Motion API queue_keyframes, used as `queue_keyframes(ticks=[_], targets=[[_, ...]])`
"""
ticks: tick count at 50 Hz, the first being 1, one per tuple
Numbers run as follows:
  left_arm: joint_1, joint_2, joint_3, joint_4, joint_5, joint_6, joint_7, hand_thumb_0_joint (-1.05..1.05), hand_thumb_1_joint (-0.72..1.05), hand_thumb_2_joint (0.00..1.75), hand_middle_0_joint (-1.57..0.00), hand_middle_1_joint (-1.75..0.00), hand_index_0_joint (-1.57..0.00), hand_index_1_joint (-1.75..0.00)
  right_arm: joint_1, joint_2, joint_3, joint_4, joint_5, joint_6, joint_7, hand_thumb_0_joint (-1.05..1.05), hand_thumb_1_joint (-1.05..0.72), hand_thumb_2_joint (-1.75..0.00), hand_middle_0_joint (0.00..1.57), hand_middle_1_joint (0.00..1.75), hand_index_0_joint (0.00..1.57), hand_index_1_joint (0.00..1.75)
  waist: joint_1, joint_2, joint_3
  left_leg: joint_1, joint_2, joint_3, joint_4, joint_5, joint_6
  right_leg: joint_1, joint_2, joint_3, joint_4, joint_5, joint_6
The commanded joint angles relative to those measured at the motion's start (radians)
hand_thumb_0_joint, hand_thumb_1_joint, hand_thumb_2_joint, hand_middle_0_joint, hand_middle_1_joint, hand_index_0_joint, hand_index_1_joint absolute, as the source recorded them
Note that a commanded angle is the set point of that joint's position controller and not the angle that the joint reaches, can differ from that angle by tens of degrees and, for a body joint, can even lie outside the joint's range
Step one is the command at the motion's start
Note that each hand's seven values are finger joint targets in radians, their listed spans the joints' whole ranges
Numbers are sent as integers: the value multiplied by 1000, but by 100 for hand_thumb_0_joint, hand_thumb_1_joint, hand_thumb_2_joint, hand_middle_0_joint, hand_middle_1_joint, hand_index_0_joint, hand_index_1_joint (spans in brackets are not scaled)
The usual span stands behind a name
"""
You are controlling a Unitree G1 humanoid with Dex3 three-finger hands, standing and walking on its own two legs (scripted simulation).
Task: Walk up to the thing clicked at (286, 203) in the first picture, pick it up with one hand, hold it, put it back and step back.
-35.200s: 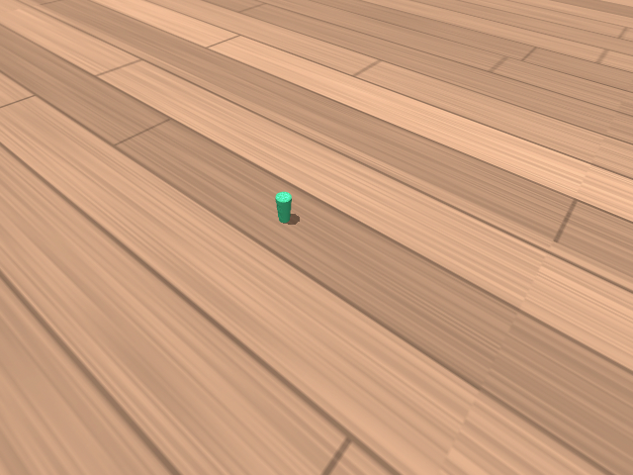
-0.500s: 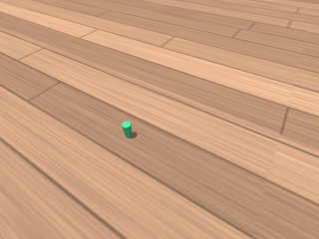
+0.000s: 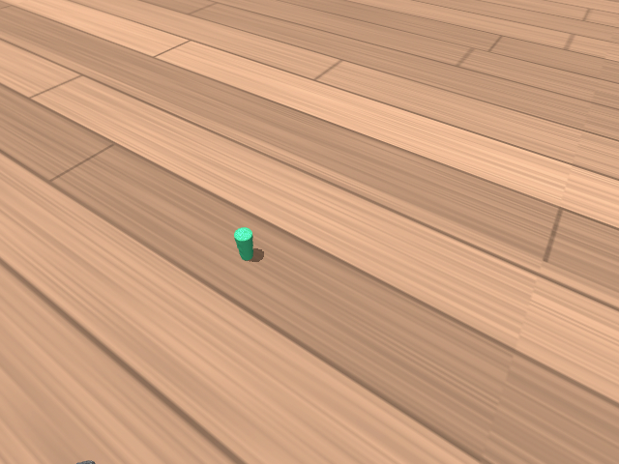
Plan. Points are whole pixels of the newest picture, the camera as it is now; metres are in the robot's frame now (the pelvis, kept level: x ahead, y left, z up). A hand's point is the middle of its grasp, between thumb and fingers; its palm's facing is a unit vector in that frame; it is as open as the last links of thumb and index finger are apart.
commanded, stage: step back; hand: left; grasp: from the side
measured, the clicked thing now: (245, 245) +1.03 +0.21 -0.69
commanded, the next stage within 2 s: stand in 0.42 s
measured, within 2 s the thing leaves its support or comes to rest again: neither
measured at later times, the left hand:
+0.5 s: hand out of the picture +0.12 +0.30 -0.14, palm faces +0.03 -0.94 -0.34, open 7.4 cm
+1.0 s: hand out of the picture +0.07 +0.28 -0.13, palm faces -0.03 -0.94 -0.35, open 7.4 cm
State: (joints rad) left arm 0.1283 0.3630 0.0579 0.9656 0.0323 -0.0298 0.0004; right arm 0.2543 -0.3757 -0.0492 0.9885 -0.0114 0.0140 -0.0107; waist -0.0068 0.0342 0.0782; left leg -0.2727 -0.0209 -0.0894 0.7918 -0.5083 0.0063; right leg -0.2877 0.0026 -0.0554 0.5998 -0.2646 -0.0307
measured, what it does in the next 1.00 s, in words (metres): steps on the spot: left foot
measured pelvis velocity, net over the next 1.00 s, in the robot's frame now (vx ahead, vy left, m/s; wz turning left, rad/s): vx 0.01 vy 0.02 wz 0.00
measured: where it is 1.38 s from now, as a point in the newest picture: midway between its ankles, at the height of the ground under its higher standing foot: outside the picture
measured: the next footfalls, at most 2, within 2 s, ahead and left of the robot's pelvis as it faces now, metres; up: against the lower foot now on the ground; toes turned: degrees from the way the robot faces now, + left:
left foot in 0.18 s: +0.06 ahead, +0.15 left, +0.00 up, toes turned +1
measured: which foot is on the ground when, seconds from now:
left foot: up 0.00-0.16, down 0.18-1.00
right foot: down 0.00-1.00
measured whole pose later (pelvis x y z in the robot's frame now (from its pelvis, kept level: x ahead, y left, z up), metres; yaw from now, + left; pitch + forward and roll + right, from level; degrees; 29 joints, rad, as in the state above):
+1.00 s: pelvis +0.01 +0.02 +0.02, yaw +0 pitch -3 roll +0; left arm 0.12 0.35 -0.01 1.14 0.02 -0.02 -0.01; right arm 0.10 -0.34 -0.02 1.14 -0.01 -0.01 0.02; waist 0.01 0.01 0.07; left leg -0.10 0.02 0.00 0.32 -0.17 -0.02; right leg -0.14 -0.04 -0.04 0.33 -0.15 0.02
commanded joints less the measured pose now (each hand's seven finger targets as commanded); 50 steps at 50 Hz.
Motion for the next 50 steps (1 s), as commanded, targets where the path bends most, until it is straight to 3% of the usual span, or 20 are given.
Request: queue_keyframes(ticks=[1, 4, 6, 8, 9, 10, 11, 12, 13, 14, 16, 20, 21, 25, 27, 30, 39, 41, 46, 50], targets=[[-77, 266, 58, -83, -3, -28, 14, 0, 90, 90, -20, -30, -20, -30, 22, -190, -34, -29, -4, -25, -5, 0, -90, -90, 20, 30, 20, 30, 14, -138, -19, -109, 34, -30, 55, -22, 8, 32, -298, 347, -293, -84, -156], [-67, 269, 59, -55, -2, -29, 12, 0, 90, 90, -20, -30, -20, -30, 12, -171, -30, -15, -9, -31, -2, 0, -90, -90, 20, 30, 20, 30, 25, -185, -49, -72, 43, 25, -45, 36, -2, 56, -274, 271, -243, 97, -133], [-95, 268, 54, -59, -8, -21, 9, 0, 90, 90, -20, -30, -20, -30, 23, -158, -27, -2, -11, -37, -3, 0, -90, -90, 20, 30, 20, 30, 3, -210, -73, 9, 31, 91, -188, 96, -6, 44, -251, 203, -194, 186, -120], [-100, 246, 43, -51, -18, -9, 8, 0, 90, 90, -20, -30, -20, -30, 24, -151, -32, 19, -18, -45, -5, 0, -90, -90, 20, 30, 20, 30, -13, -175, -90, 87, 18, 98, -358, 296, -8, 40, -200, 145, -108, 250, -71], [-101, 222, 34, -55, -22, -6, 8, 0, 90, 90, -20, -30, -20, -30, 16, -168, -39, 24, -24, -48, -8, 0, -90, -90, 20, 30, 20, 30, -13, -139, -118, 136, 47, 57, -365, 407, 3, 28, -180, 122, -55, 306, -43], [-94, 190, 27, -61, -31, -4, 8, 0, 90, 90, -20, -30, -20, -30, -1, -202, -44, 19, -29, -54, -15, 0, -90, -90, 20, 30, 20, 30, -2, -48, -144, 152, 145, -54, -390, 542, 32, 9, -135, 87, 8, 276, -10], [-83, 175, 21, -48, -42, 2, 7, 0, 90, 90, -20, -30, -20, -30, -83, -235, -44, -2, -21, -58, -14, 0, -90, -90, 20, 30, 20, 30, 34, 9, -129, 77, 223, -160, -412, 494, 83, 17, -62, 50, 1, 73, 17], [-85, 195, 28, -22, -41, 5, 10, 0, 90, 90, -20, -30, -20, -30, -149, -263, -43, -9, -14, -55, -9, 0, -90, -90, 20, 30, 20, 30, 39, 48, -98, -17, 241, -152, -388, 461, 123, 98, -48, 45, -33, -30, 17], [-83, 197, 25, -9, -34, 1, 12, 0, 90, 90, -20, -30, -20, -30, -182, -233, -34, -3, -14, -52, -6, 0, -90, -90, 20, 30, 20, 30, 48, 28, -93, -27, 222, -109, -376, 466, 103, 135, -66, 51, -81, 7, 12], [-93, 199, 24, -4, -31, -4, 10, 0, 90, 90, -20, -30, -20, -30, -176, -209, -24, 5, -11, -52, -5, 0, -90, -90, 20, 30, 20, 30, 45, 17, -104, -17, 182, -62, -363, 503, 69, 168, -89, 71, -106, 96, 6], [-84, 215, 25, 5, -33, -11, 9, 0, 90, 90, -20, -30, -20, -30, -158, -191, -18, 14, -8, -54, -11, 0, -90, -90, 20, 30, 20, 30, 26, 30, -144, 32, 139, -17, -340, 589, 31, 184, -118, 92, -94, 266, -10], [-88, 211, 17, 24, -34, -6, 13, 0, 90, 90, -20, -30, -20, -30, -180, -192, -21, 31, -2, -49, -11, 0, -90, -90, 20, 30, 20, 30, 23, 40, -187, 124, 147, -3, -333, 732, 30, 179, -122, 66, -109, 329, -3], [-62, 161, -8, 52, -38, -2, 10, 0, 90, 90, -20, -30, -20, -30, -172, -197, -13, 32, 3, -57, -8, 0, -90, -90, 20, 30, 20, 30, 17, 41, -194, 167, 166, -29, -378, 735, 30, 186, -117, 81, -128, 351, -1], [-83, 183, -13, 68, -32, -2, 8, 0, 90, 90, -20, -30, -20, -30, -204, -193, -10, 44, 5, -59, -5, 0, -90, -90, 20, 30, 20, 30, 17, 14, -153, 150, 163, -22, -429, 685, 21, 219, -123, 76, -180, 332, 13], [-94, 185, -17, 78, -29, -1, 5, 0, 90, 90, -20, -30, -20, -30, -217, -187, -6, 46, 5, -56, -2, 0, -90, -90, 20, 30, 20, 30, 15, -1, -120, 138, 161, -21, -467, 611, 17, 215, -124, 81, -214, 282, 18], [-88, 182, -21, 91, -25, -3, 6, 0, 90, 90, -20, -30, -20, -30, -229, -190, -9, 51, 4, -53, 1, 0, -90, -90, 20, 30, 20, 30, 13, -11, -116, 160, 162, -14, -487, 591, 16, 214, -127, 79, -245, 267, 21], [-75, 196, -26, 111, -20, -13, 3, 0, 90, 90, -20, -30, -20, -30, -240, -176, -6, 72, 4, -48, 13, 0, -90, -90, 20, 30, 20, 30, 12, -35, -80, 149, 144, -1, -543, 387, 5, 187, -141, 105, -323, 143, 25], [-71, 196, -26, 112, -19, -15, 5, 0, 90, 90, -20, -30, -20, -30, -247, -177, -7, 70, 3, -48, 15, 0, -90, -90, 20, 30, 20, 30, 13, -33, -96, 149, 143, 1, -542, 400, 6, 198, -143, 102, -320, 161, 24], [-62, 205, -24, 115, -21, -12, 2, 0, 90, 90, -20, -30, -20, -30, -229, -174, -3, 85, 1, -46, 19, 0, -90, -90, 20, 30, 20, 30, 14, -32, -81, 139, 138, 2, -554, 319, 1, 168, -140, 110, -335, 69, 22], [-62, 209, -25, 112, -20, -15, 4, 0, 90, 90, -20, -30, -20, -30, -207, -177, -4, 90, -1, -42, 19, 0, -90, -90, 20, 30, 20, 30, 7, -50, -89, 143, 138, 5, -538, 343, 4, 164, -143, 121, -341, 70, 19]])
